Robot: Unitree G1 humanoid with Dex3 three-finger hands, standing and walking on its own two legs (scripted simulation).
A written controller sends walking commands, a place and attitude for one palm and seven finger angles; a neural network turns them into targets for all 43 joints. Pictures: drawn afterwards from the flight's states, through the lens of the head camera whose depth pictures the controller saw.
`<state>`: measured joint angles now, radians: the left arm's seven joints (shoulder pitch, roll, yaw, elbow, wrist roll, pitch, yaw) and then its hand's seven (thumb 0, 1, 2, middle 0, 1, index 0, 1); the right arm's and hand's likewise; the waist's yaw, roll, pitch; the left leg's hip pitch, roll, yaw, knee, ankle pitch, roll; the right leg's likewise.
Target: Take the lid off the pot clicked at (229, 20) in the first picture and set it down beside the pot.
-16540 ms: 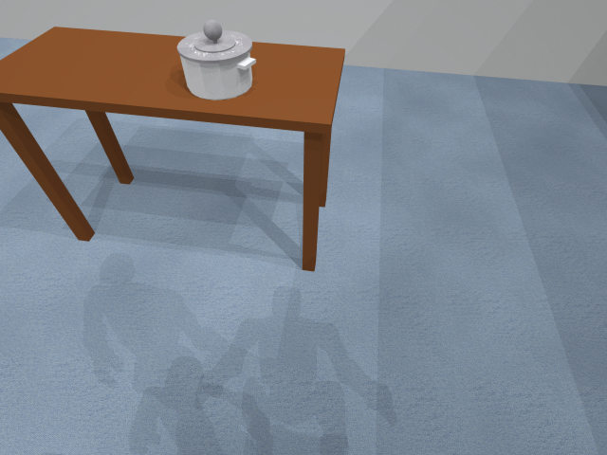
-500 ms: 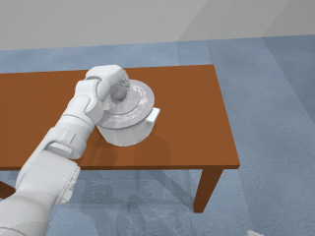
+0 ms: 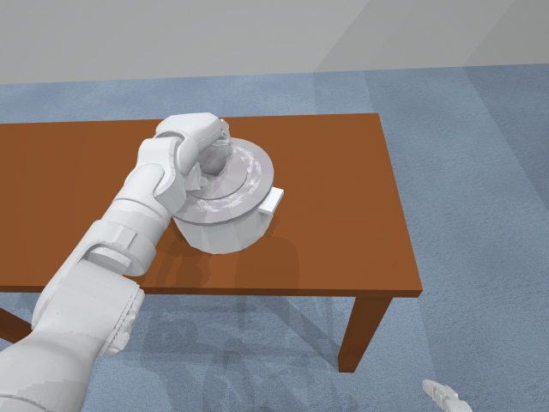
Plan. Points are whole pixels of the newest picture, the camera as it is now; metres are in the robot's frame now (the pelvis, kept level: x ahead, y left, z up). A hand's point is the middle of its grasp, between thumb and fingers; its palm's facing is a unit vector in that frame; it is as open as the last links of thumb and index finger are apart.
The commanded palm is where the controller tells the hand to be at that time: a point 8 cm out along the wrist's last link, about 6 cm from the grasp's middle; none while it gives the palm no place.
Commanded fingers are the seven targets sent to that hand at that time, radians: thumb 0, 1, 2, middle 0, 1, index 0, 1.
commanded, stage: close the fingers and squeeze the knob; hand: left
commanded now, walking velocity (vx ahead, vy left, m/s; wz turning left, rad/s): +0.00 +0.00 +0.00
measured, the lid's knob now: (210, 160) +0.49 +0.10 +0.10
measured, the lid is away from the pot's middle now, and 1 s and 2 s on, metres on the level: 0.01 0.01 0.01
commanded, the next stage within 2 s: lift the lid straight up in 0.92 s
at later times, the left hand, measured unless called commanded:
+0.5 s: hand (198, 165) +0.45 +0.11 +0.12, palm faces -0.34 -0.04 -0.94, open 8.3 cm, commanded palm +0.45 +0.12 +0.18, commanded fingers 0.00 0.35 1.00 -0.79 -1.02 -0.66 -0.95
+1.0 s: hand (199, 168) +0.45 +0.11 +0.12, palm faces -0.34 -0.02 -0.94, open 8.2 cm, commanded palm +0.45 +0.11 +0.18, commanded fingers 0.00 0.59 1.08 -1.06 -1.13 -0.73 -0.99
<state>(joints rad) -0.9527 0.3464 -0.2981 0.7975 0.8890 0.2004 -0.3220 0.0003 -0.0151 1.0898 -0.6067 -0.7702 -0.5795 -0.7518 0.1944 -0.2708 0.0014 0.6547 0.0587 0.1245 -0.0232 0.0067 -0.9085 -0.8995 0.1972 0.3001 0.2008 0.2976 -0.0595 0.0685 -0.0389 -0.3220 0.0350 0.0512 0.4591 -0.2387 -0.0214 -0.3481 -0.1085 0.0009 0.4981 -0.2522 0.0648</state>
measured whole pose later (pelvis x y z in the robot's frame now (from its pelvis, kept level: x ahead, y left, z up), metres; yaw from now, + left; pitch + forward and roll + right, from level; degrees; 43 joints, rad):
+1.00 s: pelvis +0.00 +0.00 +0.00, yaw +0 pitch +6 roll +1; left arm -0.96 0.35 -0.31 0.82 0.88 0.19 -0.31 0.01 0.22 0.94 -0.89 -1.05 -0.53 -0.89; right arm 0.22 -0.27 0.00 0.68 0.06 0.11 -0.03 0.01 -0.91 -0.90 0.20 0.30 0.20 0.30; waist -0.06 0.07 -0.03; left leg -0.32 0.04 0.05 0.45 -0.23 -0.02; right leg -0.34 -0.11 0.00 0.49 -0.25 0.06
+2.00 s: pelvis -0.01 +0.00 +0.00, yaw +1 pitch +4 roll +1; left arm -1.08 0.40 -0.29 0.78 0.87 0.22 -0.43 0.10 0.29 0.95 -1.08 -1.13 -0.50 -0.86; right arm 0.21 -0.29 0.01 0.68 0.06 0.05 -0.04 0.01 -0.91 -0.90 0.20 0.30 0.20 0.30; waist -0.06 0.07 -0.01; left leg -0.27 0.03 0.04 0.42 -0.21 -0.02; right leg -0.30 -0.11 -0.01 0.47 -0.23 0.06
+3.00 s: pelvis -0.01 +0.00 +0.00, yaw +1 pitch +4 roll +1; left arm -1.29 0.42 -0.29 0.84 0.90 0.28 -0.54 0.09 0.29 0.95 -1.08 -1.13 -0.50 -0.86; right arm 0.20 -0.29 0.02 0.67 0.06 0.03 -0.03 0.01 -0.91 -0.90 0.20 0.30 0.20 0.30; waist -0.05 0.07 -0.03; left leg -0.28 0.02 0.03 0.40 -0.20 -0.02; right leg -0.30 -0.12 -0.01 0.46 -0.23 0.07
